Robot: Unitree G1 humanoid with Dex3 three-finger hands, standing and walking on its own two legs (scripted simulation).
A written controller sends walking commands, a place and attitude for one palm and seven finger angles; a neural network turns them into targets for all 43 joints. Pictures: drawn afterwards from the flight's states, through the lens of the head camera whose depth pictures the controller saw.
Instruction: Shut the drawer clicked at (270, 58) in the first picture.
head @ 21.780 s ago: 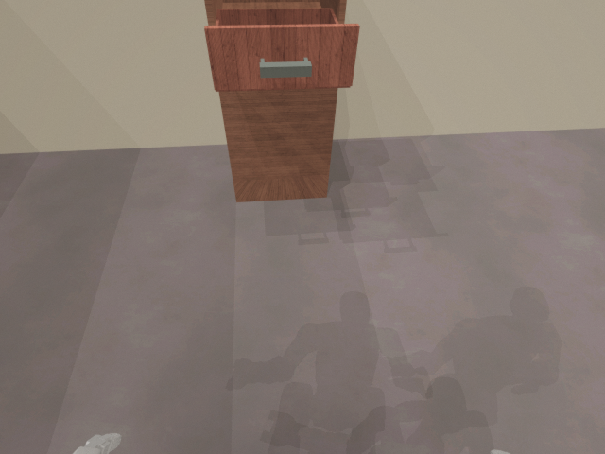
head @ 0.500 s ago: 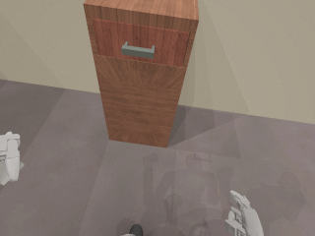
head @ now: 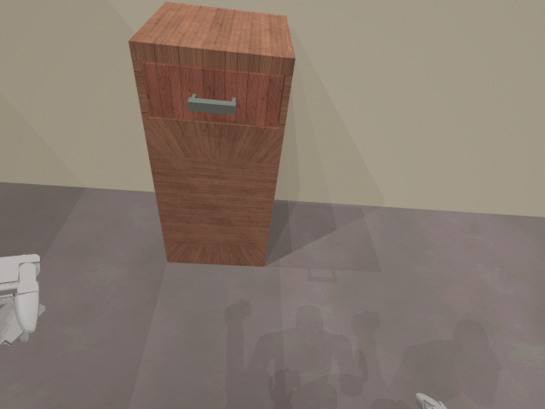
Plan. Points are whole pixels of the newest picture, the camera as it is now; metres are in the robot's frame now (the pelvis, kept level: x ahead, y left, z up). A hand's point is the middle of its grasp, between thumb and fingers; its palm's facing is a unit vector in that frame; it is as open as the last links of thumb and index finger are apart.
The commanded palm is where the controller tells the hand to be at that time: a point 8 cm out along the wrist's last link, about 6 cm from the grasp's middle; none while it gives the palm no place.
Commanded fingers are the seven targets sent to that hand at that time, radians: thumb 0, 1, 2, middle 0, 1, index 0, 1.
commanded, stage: stop stepping back and stand still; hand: left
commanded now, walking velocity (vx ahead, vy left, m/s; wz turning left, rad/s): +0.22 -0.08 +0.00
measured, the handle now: (213, 102) +0.88 +0.26 +0.04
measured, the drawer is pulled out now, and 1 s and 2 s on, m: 0.00 0.00 0.00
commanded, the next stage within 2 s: let the arm hang, fingers relaxed in 0.38 s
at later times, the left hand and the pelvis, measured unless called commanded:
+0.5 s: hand (8, 351) +0.12 +0.27 +0.16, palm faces +0.48 -0.76 -0.44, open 3.2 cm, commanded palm none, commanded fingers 0.00 0.90 0.90 -1.32 -1.51 -1.32 -1.51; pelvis -0.05 +0.00 -0.01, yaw +4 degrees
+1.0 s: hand out of the picture -0.09 +0.20 -0.16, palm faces +0.19 -0.94 -0.27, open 4.7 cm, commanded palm none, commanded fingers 0.00 0.90 0.90 -0.32 -0.43 -0.32 -0.43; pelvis -0.08 -0.02 +0.00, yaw +10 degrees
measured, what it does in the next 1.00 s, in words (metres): steps on the spot: left foot, then left foot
